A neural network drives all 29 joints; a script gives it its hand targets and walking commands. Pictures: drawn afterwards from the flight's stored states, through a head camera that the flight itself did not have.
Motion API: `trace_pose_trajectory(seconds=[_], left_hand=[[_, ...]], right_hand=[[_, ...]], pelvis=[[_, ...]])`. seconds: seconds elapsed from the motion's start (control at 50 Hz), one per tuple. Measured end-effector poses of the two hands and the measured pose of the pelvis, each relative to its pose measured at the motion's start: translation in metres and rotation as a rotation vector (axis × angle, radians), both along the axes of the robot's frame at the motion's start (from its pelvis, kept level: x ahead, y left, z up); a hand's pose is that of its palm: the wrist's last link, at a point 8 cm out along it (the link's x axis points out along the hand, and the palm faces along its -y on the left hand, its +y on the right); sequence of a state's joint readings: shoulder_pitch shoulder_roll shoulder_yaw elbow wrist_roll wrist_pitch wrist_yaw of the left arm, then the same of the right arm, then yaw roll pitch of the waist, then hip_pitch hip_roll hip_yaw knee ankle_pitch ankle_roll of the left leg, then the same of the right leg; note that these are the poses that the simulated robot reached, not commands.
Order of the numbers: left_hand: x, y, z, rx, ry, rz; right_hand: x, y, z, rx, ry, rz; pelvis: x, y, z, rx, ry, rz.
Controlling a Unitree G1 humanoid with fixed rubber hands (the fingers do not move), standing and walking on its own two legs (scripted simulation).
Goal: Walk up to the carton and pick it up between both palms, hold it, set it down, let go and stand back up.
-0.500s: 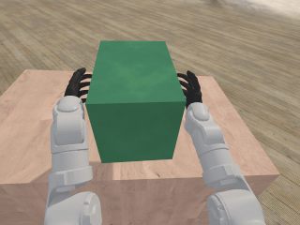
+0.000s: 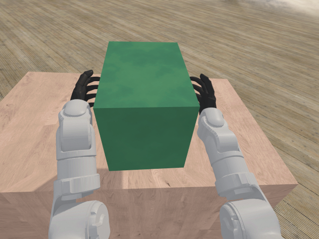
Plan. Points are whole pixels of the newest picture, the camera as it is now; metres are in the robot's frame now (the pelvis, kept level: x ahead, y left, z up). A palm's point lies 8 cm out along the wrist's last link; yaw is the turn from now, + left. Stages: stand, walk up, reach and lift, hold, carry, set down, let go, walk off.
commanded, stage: hold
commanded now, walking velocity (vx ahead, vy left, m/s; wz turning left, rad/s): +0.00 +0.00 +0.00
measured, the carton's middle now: (145, 102) +0.45 +0.00 +0.15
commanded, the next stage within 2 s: none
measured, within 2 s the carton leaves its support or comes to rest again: neither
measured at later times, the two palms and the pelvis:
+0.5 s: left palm (82, 104) +0.36 +0.15 +0.21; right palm (209, 112) +0.35 -0.15 +0.19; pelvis +0.00 +0.00 +0.00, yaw -1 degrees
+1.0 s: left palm (81, 105) +0.36 +0.15 +0.21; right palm (208, 112) +0.35 -0.14 +0.19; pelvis +0.01 +0.00 +0.00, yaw +0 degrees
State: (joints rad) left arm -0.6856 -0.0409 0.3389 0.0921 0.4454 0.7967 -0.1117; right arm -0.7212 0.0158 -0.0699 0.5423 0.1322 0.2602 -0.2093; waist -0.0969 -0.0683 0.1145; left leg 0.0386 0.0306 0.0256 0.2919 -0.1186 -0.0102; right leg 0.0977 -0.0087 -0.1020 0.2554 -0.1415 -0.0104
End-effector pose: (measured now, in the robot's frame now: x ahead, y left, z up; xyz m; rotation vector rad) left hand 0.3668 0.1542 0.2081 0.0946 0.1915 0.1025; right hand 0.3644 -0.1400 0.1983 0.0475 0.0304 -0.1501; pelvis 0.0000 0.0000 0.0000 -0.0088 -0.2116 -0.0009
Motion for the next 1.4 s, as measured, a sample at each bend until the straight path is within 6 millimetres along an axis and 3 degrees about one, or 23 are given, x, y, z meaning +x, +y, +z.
trace_pose_trajectory(seconds=[0.1, 0.2, 0.36, 0.62, 1.4], left_hand=[[0.001, 0.001, 0.001, -0.004, -0.008, -0.001], [-0.005, 0.0, 0.005, -0.015, -0.049, -0.02], [-0.009, -0.004, -0.001, -0.007, -0.014, -0.026], [-0.005, -0.007, 0.006, -0.016, -0.027, -0.018], [-0.007, -0.006, 0.003, -0.014, -0.03, -0.019]], right_hand=[[0.001, 0.0, 0.003, -0.002, -0.009, 0.001], [-0.011, 0.0, 0.008, 0.01, -0.045, -0.02], [-0.018, -0.003, -0.006, 0.011, -0.008, -0.025], [-0.013, -0.005, -0.001, 0.007, -0.019, -0.024], [-0.014, -0.005, -0.003, 0.008, -0.019, -0.024]], pelvis=[[0.003, -0.001, 0.0, 0.0, -0.003, 0.002], [0.007, -0.001, 0.0, -0.002, -0.018, 0.012], [0.002, 0.002, 0.0, 0.002, -0.018, -0.006], [0.0, -0.001, 0.0, 0.004, -0.005, -0.009], [0.003, -0.002, 0.0, 0.002, -0.016, -0.005]])
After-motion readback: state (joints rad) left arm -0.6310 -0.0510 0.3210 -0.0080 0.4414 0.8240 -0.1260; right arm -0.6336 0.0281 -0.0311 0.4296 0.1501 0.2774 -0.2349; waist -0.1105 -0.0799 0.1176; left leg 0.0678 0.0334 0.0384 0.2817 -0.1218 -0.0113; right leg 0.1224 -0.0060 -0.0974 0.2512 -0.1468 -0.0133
